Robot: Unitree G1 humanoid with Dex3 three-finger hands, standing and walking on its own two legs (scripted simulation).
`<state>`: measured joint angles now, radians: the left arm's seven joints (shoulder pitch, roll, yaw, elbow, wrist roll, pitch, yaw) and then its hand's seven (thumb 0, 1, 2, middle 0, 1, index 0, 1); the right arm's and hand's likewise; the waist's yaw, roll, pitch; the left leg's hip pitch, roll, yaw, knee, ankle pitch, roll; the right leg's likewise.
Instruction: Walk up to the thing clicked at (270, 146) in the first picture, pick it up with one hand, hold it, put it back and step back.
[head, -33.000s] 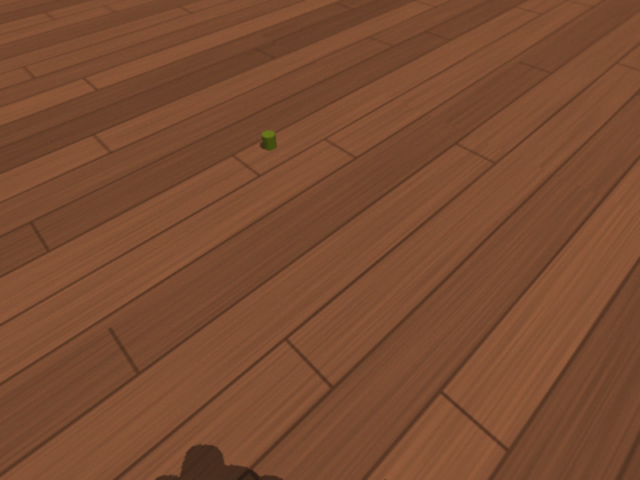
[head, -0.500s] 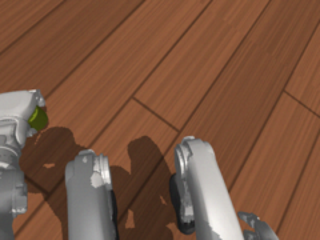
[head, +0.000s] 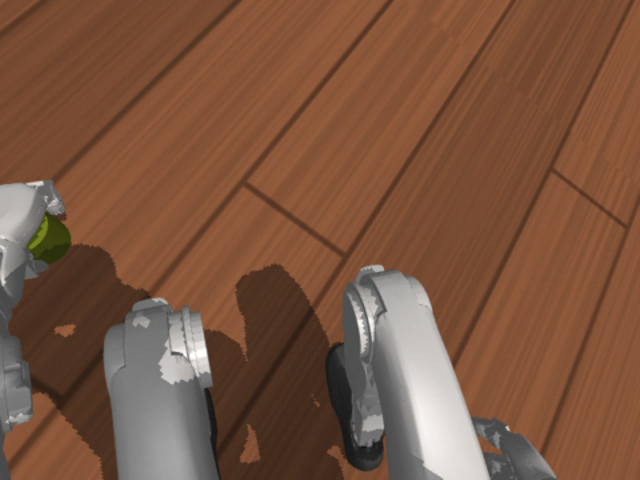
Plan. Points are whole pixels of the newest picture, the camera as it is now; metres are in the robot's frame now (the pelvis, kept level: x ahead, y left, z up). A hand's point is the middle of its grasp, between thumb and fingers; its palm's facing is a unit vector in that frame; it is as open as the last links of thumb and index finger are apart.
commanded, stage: rest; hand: left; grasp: from above
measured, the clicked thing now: (30, 234) +0.43 +0.33 -0.21
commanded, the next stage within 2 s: open in 1.36 s
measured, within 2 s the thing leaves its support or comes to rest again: rests again in 0.96 s
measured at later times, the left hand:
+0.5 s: hand (40, 243) +0.42 +0.33 -0.22, palm faces -0.46 -0.12 -0.88, open 9.3 cm
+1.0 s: hand (47, 245) +0.42 +0.33 -0.25, palm faces -0.44 -0.13 -0.89, open 9.3 cm
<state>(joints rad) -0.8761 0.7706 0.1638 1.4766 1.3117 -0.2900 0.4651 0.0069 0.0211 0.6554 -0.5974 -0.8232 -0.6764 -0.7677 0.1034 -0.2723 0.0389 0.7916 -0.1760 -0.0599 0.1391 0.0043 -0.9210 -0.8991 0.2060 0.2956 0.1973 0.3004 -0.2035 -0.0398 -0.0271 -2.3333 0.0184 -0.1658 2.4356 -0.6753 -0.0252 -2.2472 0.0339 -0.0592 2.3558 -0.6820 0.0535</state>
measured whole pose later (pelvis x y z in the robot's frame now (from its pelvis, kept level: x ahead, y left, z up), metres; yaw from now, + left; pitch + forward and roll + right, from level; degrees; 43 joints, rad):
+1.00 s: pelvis +0.00 +0.01 -0.03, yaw -4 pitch +27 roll -11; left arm -0.89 0.92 0.23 1.68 1.34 -0.28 0.61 0.00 0.01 0.66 -0.61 -0.81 -0.69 -0.76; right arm 0.05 -0.29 0.16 0.78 -0.30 -0.15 0.22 0.00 -0.91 -0.90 0.21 0.30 0.20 0.30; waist -0.28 -0.10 0.07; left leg -2.37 0.02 -0.24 2.59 -0.71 -0.03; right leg -2.27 0.06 -0.11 2.45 -0.69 0.07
